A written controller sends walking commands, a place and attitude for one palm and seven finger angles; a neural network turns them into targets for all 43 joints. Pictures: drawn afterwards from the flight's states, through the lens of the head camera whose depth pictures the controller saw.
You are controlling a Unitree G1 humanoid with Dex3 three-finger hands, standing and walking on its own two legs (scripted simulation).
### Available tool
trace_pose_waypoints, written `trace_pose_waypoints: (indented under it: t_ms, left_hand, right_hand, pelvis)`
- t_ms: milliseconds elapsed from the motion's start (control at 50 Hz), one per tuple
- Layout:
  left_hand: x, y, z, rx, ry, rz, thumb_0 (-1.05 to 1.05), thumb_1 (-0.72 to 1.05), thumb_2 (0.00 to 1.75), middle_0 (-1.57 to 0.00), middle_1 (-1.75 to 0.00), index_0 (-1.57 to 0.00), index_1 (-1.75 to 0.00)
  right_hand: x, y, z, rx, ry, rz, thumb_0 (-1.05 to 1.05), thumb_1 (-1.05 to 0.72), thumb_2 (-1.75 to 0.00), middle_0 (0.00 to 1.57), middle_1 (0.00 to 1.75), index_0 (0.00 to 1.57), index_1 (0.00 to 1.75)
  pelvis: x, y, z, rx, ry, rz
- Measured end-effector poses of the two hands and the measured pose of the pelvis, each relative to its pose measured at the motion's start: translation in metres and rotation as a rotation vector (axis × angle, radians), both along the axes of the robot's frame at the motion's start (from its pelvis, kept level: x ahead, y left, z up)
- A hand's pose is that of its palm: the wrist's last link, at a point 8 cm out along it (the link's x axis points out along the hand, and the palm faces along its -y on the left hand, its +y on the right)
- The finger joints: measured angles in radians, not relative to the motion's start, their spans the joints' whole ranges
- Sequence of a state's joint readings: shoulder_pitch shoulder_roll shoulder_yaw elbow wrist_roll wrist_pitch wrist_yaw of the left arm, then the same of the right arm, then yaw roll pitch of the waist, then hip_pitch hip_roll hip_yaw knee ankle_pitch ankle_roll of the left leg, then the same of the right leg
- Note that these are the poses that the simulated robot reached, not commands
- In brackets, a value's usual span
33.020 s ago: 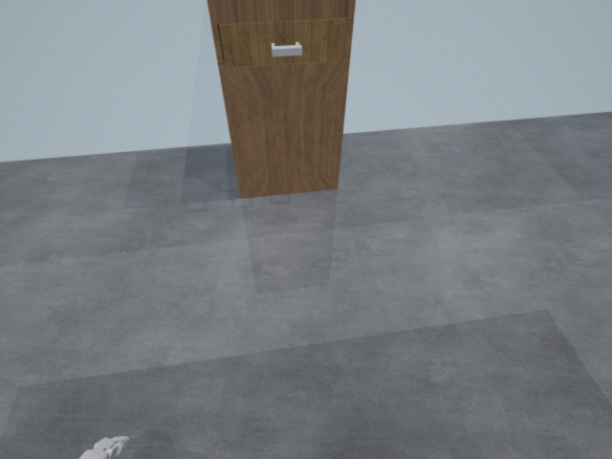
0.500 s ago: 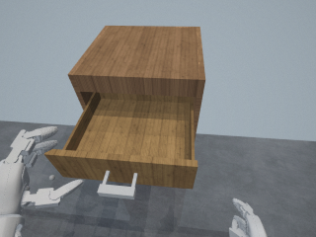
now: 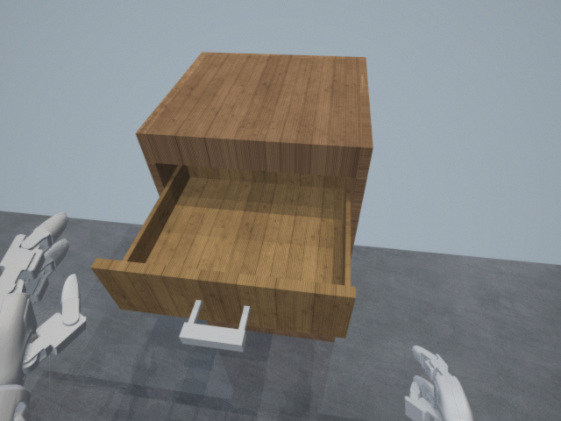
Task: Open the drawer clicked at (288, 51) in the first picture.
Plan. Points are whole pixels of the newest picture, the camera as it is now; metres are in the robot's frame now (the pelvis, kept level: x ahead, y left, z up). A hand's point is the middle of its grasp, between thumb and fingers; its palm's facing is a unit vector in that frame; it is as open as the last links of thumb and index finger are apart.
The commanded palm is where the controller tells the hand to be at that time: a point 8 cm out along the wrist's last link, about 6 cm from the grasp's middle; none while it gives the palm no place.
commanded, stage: draw the hand back to the body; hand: left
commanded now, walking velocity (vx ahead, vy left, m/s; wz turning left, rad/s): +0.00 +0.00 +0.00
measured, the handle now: (217, 323) +0.28 +0.14 -0.05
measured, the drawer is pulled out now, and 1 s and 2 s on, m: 0.28 0.28 0.28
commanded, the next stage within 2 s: step back with the hand held close in 0.02 s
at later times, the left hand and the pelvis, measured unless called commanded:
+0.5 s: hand (79, 327) +0.17 +0.24 +0.14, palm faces +0.19 -0.84 -0.51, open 7.4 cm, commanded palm +0.11 +0.29 +0.18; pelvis -0.03 +0.01 +0.00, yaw -2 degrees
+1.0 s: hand (32, 381) +0.12 +0.24 +0.16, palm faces +0.32 -0.86 -0.40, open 7.4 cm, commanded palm +0.05 +0.29 +0.18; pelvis -0.08 +0.01 -0.01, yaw +0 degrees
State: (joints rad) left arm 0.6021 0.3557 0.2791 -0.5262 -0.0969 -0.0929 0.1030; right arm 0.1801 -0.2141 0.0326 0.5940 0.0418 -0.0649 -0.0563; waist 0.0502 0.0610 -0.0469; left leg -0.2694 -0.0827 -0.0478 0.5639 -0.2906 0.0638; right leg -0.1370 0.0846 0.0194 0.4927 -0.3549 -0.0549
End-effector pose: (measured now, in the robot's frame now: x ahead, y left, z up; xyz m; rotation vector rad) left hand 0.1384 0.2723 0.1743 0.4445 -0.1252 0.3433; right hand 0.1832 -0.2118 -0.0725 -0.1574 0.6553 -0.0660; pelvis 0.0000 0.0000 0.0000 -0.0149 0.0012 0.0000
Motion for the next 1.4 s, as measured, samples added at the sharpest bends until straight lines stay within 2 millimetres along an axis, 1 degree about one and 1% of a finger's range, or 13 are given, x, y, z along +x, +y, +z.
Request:
trace_pose_waypoints:
  t_ms: [140, 260, 440, 540, 680, 780, 940, 1020, 1100, 1180, 1280, 1340, 1400]
  left_hand:
    - [-0.002, 0.0, 0.004, 0.011, -0.013, 0.002, 0.01, 0.87, 0.89, -0.21, -0.31, -0.21, -0.31]
    - [0.004, 0.013, 0.025, 0.123, -0.084, -0.013, 0.01, 0.88, 0.9, -0.21, -0.3, -0.21, -0.31]
    - [0.011, 0.008, -0.011, 0.073, 0.083, -0.117, 0.01, 0.89, 0.9, -0.21, -0.3, -0.21, -0.3]
    - [0.002, 0.011, -0.001, 0.132, 0.056, -0.157, 0.01, 0.88, 0.9, -0.21, -0.3, -0.21, -0.3]
    - [-0.018, 0.015, 0.018, 0.186, -0.022, -0.121, 0.01, 0.88, 0.9, -0.21, -0.3, -0.21, -0.3]
    - [-0.034, 0.008, 0.006, 0.137, -0.02, -0.109, 0.01, 0.89, 0.9, -0.21, -0.3, -0.21, -0.3]
    - [-0.055, 0.005, -0.011, 0.019, -0.084, -0.099, 0.01, 0.88, 0.9, -0.21, -0.3, -0.21, -0.3]
    - [-0.061, 0.016, -0.001, 0.067, -0.133, -0.099, 0.01, 0.88, 0.9, -0.21, -0.3, -0.21, -0.3]
    - [-0.067, 0.019, 0.013, 0.119, -0.14, -0.103, 0.01, 0.88, 0.9, -0.21, -0.3, -0.21, -0.3]
    - [-0.079, 0.006, 0.017, 0.13, -0.129, -0.139, 0.01, 0.89, 0.9, -0.21, -0.3, -0.21, -0.3]
    - [-0.104, -0.023, 0.006, 0.124, -0.058, -0.193, 0.01, 0.89, 0.9, -0.21, -0.3, -0.21, -0.3]
    - [-0.129, -0.039, 0.006, 0.13, -0.014, -0.218, 0.01, 0.89, 0.9, -0.21, -0.3, -0.21, -0.3]
    - [-0.161, -0.046, 0.014, 0.145, -0.022, -0.215, 0.01, 0.88, 0.9, -0.21, -0.3, -0.21, -0.3]
  right_hand:
    - [-0.008, -0.003, -0.002, -0.001, 0.011, -0.008, 0.01, -0.9, -0.9, 0.2, 0.3, 0.2, 0.3]
    - [-0.02, -0.011, -0.004, -0.019, 0.06, -0.015, 0.01, -0.9, -0.9, 0.2, 0.3, 0.2, 0.3]
    - [-0.047, -0.025, -0.004, -0.059, 0.13, -0.118, 0.01, -0.9, -0.9, 0.2, 0.3, 0.2, 0.3]
    - [-0.057, -0.02, -0.002, -0.087, 0.134, -0.116, 0.01, -0.91, -0.9, 0.2, 0.3, 0.2, 0.3]
    - [-0.067, -0.005, -0.006, -0.049, 0.091, -0.087, 0.01, -0.9, -0.9, 0.2, 0.3, 0.2, 0.3]
    - [-0.085, -0.001, -0.012, -0.016, 0.081, -0.077, 0.01, -0.9, -0.9, 0.2, 0.3, 0.2, 0.3]
    - [-0.124, -0.02, -0.008, -0.115, 0.155, -0.092, 0.01, -0.9, -0.9, 0.21, 0.3, 0.2, 0.3]
    - [-0.132, -0.024, -0.003, -0.16, 0.162, -0.107, 0.01, -0.9, -0.9, 0.2, 0.3, 0.2, 0.3]
    - [-0.135, -0.016, 0.002, -0.136, 0.117, -0.09, 0.01, -0.9, -0.9, 0.2, 0.3, 0.2, 0.3]
    - [-0.141, -0.008, -0.001, -0.074, 0.086, -0.067, 0.01, -0.9, -0.9, 0.2, 0.3, 0.2, 0.3]
    - [-0.161, -0.011, -0.012, -0.017, 0.065, -0.024, 0.01, -0.9, -0.9, 0.2, 0.3, 0.2, 0.3]
    - [-0.183, -0.021, -0.018, -0.002, 0.081, -0.011, 0.01, -0.9, -0.9, 0.2, 0.3, 0.2, 0.3]
    - [-0.209, -0.036, -0.018, 0.005, 0.118, -0.041, 0.01, -0.9, -0.9, 0.21, 0.3, 0.2, 0.3]
  pelvis:
    - [-0.003, -0.001, 0.0, -0.001, -0.007, 0.0]
    - [-0.009, -0.001, 0.002, -0.014, 0.008, -0.004]
    - [-0.02, 0.012, 0.001, -0.008, 0.047, -0.032]
    - [-0.031, 0.015, -0.001, 0.0, 0.056, -0.032]
    - [-0.05, 0.016, -0.004, 0.004, 0.048, -0.06]
    - [-0.065, 0.011, -0.008, -0.011, 0.032, -0.059]
    - [-0.076, 0.009, -0.01, -0.015, 0.032, -0.005]
    - [-0.086, 0.012, -0.009, -0.005, 0.033, -0.009]
    - [-0.1, 0.012, -0.005, -0.016, 0.055, -0.023]
    - [-0.119, 0.006, -0.003, -0.012, 0.073, -0.052]
    - [-0.157, -0.011, -0.008, -0.003, 0.086, -0.071]
    - [-0.18, -0.021, -0.007, -0.05, 0.061, -0.046]
    - [-0.192, -0.03, -0.004, -0.023, 0.048, -0.027]
